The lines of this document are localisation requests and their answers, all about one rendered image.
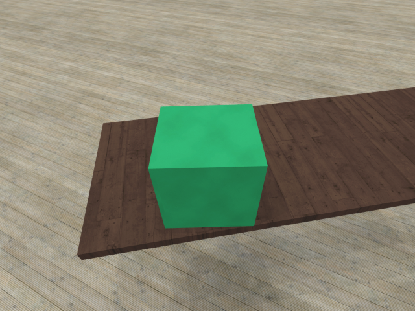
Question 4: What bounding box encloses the table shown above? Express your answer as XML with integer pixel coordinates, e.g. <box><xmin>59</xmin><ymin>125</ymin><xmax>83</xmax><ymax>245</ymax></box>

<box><xmin>77</xmin><ymin>87</ymin><xmax>415</xmax><ymax>260</ymax></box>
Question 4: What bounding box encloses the carton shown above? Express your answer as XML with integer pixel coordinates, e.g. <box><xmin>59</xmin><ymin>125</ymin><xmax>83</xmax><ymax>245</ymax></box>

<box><xmin>148</xmin><ymin>104</ymin><xmax>268</xmax><ymax>228</ymax></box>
